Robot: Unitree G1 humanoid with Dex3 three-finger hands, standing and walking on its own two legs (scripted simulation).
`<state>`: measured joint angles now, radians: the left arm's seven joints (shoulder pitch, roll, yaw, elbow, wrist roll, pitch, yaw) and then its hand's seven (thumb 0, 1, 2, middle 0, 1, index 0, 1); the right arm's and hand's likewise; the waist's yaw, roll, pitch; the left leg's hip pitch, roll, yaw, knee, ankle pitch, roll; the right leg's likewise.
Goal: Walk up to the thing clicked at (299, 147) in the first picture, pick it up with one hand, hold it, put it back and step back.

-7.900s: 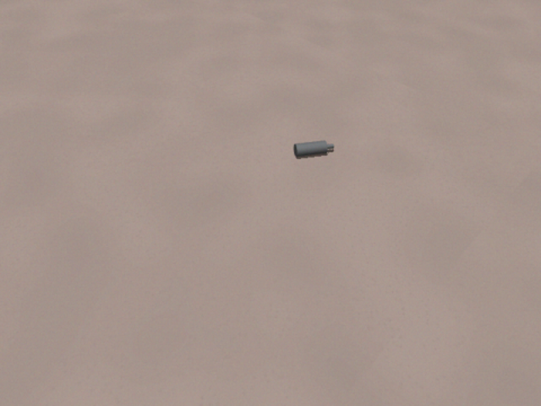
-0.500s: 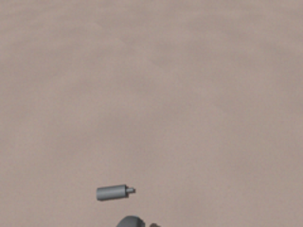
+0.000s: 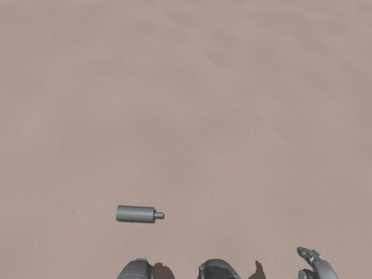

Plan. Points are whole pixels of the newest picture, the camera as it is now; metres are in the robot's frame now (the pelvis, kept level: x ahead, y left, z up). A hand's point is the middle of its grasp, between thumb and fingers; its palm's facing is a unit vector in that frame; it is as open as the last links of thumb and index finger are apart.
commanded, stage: walk up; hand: left
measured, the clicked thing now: (140, 214) +0.46 +0.16 -0.71
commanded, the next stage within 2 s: none
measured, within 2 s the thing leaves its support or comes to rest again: neither
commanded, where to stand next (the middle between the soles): +0.07 -0.04 m, yaw -2 degrees
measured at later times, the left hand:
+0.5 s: hand out of the picture -0.04 +0.25 -0.11, palm faces -0.03 -0.89 -0.45, open 7.4 cm
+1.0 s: hand out of the picture +0.11 +0.27 -0.15, palm faces -0.07 -0.95 -0.29, open 7.4 cm
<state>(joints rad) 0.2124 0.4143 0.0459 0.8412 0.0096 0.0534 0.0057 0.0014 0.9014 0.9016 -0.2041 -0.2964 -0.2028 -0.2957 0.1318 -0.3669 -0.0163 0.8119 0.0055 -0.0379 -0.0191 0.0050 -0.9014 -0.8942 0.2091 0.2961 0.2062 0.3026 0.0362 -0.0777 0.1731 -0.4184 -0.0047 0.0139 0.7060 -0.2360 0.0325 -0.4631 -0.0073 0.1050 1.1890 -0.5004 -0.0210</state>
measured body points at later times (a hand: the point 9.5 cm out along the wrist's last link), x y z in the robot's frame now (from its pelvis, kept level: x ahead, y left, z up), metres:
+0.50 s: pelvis -0.05 -0.04 +0.02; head -0.06 -0.07 +0.47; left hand -0.04 +0.29 -0.08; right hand -0.04 -0.37 -0.12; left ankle +0.00 +0.10 -0.65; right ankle -0.08 -0.18 -0.71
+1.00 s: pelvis +0.02 +0.01 +0.02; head +0.05 +0.05 +0.47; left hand +0.11 +0.32 -0.12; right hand +0.05 -0.32 -0.06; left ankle +0.05 +0.11 -0.71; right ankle +0.11 -0.17 -0.66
